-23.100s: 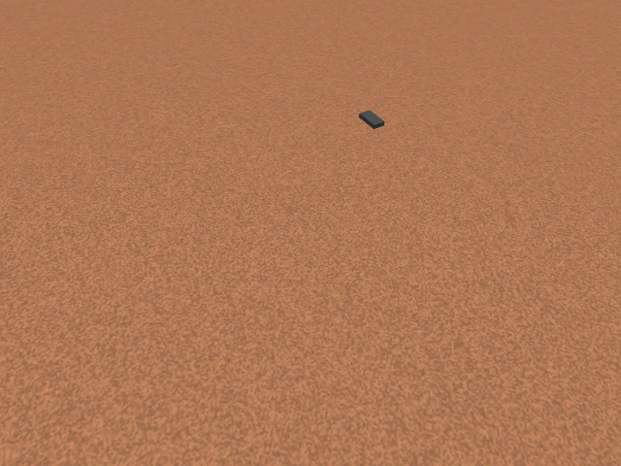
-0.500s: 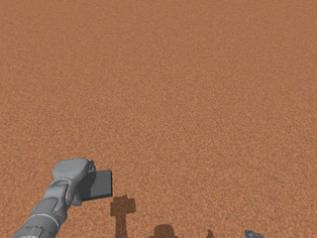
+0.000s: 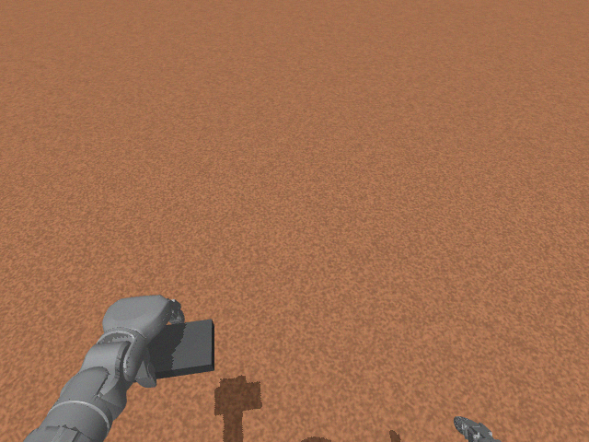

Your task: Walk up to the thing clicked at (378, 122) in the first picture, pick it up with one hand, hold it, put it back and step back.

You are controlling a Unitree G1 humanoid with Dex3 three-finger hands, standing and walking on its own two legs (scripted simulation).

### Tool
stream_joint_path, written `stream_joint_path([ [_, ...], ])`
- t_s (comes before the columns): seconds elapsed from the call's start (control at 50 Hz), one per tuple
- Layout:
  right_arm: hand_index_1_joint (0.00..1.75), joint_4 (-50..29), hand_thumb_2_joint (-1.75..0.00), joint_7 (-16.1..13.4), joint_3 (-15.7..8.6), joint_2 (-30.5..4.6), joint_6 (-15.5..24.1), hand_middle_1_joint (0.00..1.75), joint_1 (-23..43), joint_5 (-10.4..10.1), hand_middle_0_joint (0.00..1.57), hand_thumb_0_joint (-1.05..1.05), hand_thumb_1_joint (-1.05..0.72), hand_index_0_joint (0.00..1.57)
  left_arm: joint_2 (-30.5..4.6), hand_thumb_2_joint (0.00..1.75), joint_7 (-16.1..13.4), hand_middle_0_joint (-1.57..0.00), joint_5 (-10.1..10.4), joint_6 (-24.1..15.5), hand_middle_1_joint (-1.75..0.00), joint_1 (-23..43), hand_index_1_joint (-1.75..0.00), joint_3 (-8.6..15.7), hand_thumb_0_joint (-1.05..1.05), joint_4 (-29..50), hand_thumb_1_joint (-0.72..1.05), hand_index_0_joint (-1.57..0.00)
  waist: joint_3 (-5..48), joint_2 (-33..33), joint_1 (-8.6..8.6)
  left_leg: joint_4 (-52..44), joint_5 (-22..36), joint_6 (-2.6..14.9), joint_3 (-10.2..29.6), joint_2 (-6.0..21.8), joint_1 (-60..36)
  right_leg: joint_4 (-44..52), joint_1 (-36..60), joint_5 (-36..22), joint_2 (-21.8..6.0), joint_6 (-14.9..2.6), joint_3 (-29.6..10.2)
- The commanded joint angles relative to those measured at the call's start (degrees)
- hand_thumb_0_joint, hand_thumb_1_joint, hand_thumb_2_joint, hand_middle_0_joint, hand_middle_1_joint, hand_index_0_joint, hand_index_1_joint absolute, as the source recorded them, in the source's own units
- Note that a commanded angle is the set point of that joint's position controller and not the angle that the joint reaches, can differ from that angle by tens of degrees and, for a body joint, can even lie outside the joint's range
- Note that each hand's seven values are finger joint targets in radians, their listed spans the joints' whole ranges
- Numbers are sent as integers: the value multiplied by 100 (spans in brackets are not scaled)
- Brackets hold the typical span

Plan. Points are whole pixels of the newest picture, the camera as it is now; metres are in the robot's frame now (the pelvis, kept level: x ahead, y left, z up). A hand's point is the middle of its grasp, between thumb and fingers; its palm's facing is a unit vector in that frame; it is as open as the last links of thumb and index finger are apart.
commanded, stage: hold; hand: left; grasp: from above
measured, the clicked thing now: (167, 350) +0.30 +0.20 -0.10
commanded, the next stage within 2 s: crouch in 1.24 s
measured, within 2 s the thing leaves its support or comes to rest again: neither
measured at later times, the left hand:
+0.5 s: hand (143, 353) +0.27 +0.22 -0.04, palm faces -0.45 -0.05 -0.89, open 10.2 cm
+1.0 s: hand (144, 351) +0.27 +0.21 -0.04, palm faces -0.47 -0.06 -0.88, open 10.2 cm
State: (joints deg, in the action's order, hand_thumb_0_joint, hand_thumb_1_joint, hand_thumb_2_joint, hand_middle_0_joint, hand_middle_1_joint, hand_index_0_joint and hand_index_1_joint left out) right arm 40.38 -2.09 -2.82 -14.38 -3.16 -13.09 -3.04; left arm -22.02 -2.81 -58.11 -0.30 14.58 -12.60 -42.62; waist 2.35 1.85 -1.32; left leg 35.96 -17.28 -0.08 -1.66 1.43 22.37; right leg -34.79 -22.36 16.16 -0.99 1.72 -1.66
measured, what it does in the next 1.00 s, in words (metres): stands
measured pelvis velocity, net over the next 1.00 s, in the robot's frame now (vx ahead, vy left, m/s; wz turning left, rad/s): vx -0.01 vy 0.00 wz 0.00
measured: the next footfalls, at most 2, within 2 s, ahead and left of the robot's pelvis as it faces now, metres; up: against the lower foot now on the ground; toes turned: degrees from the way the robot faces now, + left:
none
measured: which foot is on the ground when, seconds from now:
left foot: down 0.00-1.00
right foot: down 0.00-1.00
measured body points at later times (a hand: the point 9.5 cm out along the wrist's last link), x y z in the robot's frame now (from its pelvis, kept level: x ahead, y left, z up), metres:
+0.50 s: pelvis -0.01 +0.00 +0.01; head -0.01 -0.02 +0.46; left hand +0.29 +0.22 +0.01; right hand +0.12 -0.26 -0.11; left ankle +0.01 +0.12 -0.73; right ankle +0.02 -0.14 -0.73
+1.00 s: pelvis -0.01 +0.00 +0.01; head +0.00 -0.02 +0.46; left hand +0.29 +0.21 +0.01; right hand +0.15 -0.25 -0.10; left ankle +0.01 +0.12 -0.73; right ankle +0.02 -0.14 -0.73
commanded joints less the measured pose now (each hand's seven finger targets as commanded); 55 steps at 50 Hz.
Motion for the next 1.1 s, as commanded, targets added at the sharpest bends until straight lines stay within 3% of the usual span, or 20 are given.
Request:
stream_joint_path([
  [0.0, 30, -732, -90, -79, -269, -832, 207, 30, 312, 13, 20, 0, -90, 20, -1211, 66, -240, -125, 43, -23, -20, 1926, -31, 589, 0, 1222, 69, -115, 1393, 27, 13, -576, 1188, 19, 30, -202, -890, 556, 413, -930, 256, -209, 149],
  [0.42, 30, -824, -90, -123, -173, -786, 257, 30, 669, -28, 20, 0, -90, 20, -1278, 62, -46, -126, 92, -31, -15, 1876, -26, 621, 0, 1477, 67, -115, 1096, 5, 89, -960, 697, 37, 16, -192, -995, 901, 552, -454, 235, -221, 141],
  [0.44, 30, -835, -90, -125, -174, -779, 256, 30, 700, -32, 20, 0, -90, 20, -1302, 62, -17, -124, 127, -42, -17, 1916, -26, 634, 0, 1626, 68, -115, 1141, 44, 148, -978, 694, 25, 39, -174, -1026, 907, 597, -430, 247, -221, 152],
  [0.46, 30, -847, -90, -123, -172, -792, 258, 30, 720, -30, 20, 0, -90, 20, -1235, 63, 9, -125, 106, -35, -16, 1819, -26, 579, 0, 1561, 67, -115, 1118, 68, 89, -993, 683, 25, 28, -183, -1076, 910, 557, -438, 236, -225, 148],
  [0.62, 30, -877, -90, -159, -128, -738, 269, 30, 803, -47, 20, 0, -90, 20, -1293, 64, 111, -127, 182, -61, -16, 2027, -26, 603, 0, 2022, 69, -117, 1298, 110, 109, -995, 962, 35, -3, -199, -1262, 956, 689, -675, 243, -212, 140],
  [0.68, 30, -891, -90, -163, -100, -723, 274, 30, 858, -57, 20, 0, -90, 20, -1293, 61, 111, -128, 172, -45, -13, 1820, -24, 636, 0, 1836, 70, -118, 1047, -47, 135, -1054, 758, 58, -6, -227, -1143, 1052, 689, -477, 213, -200, 124],
  [0.72, 30, -876, -90, -167, -96, -697, 260, 30, 868, -52, 20, 0, -90, 20, -1293, 61, 140, -127, 161, -54, -12, 1779, -23, 653, 0, 1891, 68, -116, 1111, 15, 174, -1057, 842, 51, -11, -222, -1178, 1041, 727, -533, 224, -208, 132],
  [0.76, 30, -863, -90, -165, -101, -710, 260, 30, 848, -48, 20, 0, -90, 20, -1159, 61, 184, -127, 149, -37, -13, 1777, -24, 504, 0, 1908, 69, -117, 1176, -93, 108, -1037, 1057, 65, 2, -204, -1273, 999, 770, -769, 227, -198, 141],
  [0.8, 30, -843, -90, -177, -113, -727, 248, 30, 820, -60, 20, 0, -90, 20, -1331, 60, 177, -126, 134, -38, -14, 1910, -24, 624, 0, 1894, 70, -117, 1232, 37, 141, -1032, 1192, 45, 4, -205, -1306, 975, 789, -890, 230, -212, 143],
  [0.84, 30, -882, -90, -167, -122, -718, 235, 30, 826, -63, 20, 0, -90, 20, -1221, 62, 205, -127, 167, -54, -13, 1755, -24, 575, 0, 1975, 69, -116, 1276, -11, 159, -1042, 1224, 49, 5, -199, -1343, 984, 856, -903, 239, -215, 160],
  [0.9, 30, -877, -90, -169, -103, -701, 222, 30, 860, -57, 20, 0, -90, 20, -1115, 61, 191, -128, 182, -47, -13, 1694, -24, 501, 0, 1818, 71, -118, 1031, -111, 118, -1070, 1109, 50, 12, -200, -1250, 1030, 751, -798, 243, -206, 169],
  [0.94, 30, -862, -90, -168, -120, -716, 205, 30, 858, -53, 20, 0, -90, 20, -1335, 61, 163, -129, 134, -64, -10, 1669, -22, 709, 0, 1834, 69, -117, 1095, 77, 184, -1095, 1103, 34, 8, -209, -1265, 1025, 816, -786, 223, -228, 156],
  [0.98, 30, -900, -90, -164, -127, -707, 191, 30, 868, -49, 20, 0, -90, 20, -1219, 60, 181, -127, 111, -87, -11, 1755, -22, 549, 0, 2056, 68, -117, 1349, -1, 158, -1038, 1380, 39, 13, -214, -1437, 987, 908, -1028, 227, -220, 163],
  [1.02, 30, -855, -90, -184, -120, -707, 178, 30, 865, -44, 20, 0, -90, 20, -1441, 60, 131, -127, 106, -105, -12, 2028, -23, 704, 0, 2156, 69, -117, 1355, 130, 156, -1016, 1407, 46, -7, -228, -1446, 1008, 898, -1093, 211, -204, 145],
  [1.08, 30, -806, -90, -186, -127, -696, 169, 30, 787, -48, 20, 0, -90, 20, -1207, 61, 78, -129, 125, -78, -11, 1899, -22, 606, 0, 1964, 71, -118, 1370, -25, 79, -996, 1459, 76, -32, -236, -1487, 1012, 881, -1212, 206, -180, 129],
])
